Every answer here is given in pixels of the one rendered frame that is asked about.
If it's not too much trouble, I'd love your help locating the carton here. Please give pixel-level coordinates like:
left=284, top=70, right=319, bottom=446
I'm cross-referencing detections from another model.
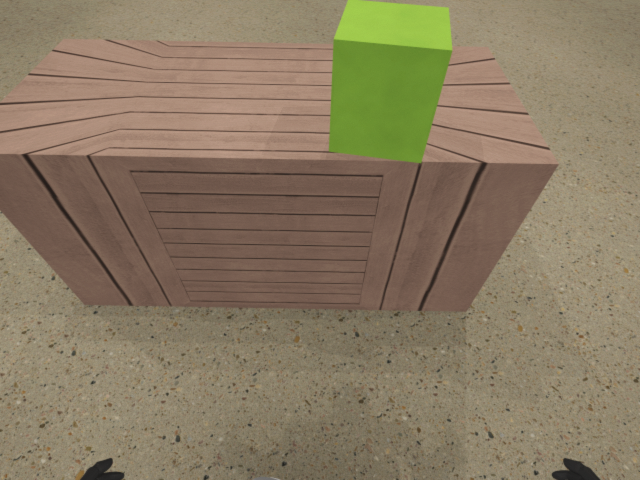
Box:
left=329, top=0, right=452, bottom=163

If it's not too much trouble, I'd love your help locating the pedestal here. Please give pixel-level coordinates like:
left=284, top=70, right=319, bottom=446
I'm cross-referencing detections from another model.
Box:
left=0, top=39, right=559, bottom=312

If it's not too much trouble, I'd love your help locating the robot left hand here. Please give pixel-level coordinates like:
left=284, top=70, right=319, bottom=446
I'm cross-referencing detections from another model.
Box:
left=80, top=458, right=124, bottom=480

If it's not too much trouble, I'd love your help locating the robot right hand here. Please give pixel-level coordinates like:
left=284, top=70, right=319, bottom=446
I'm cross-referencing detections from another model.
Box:
left=552, top=458, right=600, bottom=480

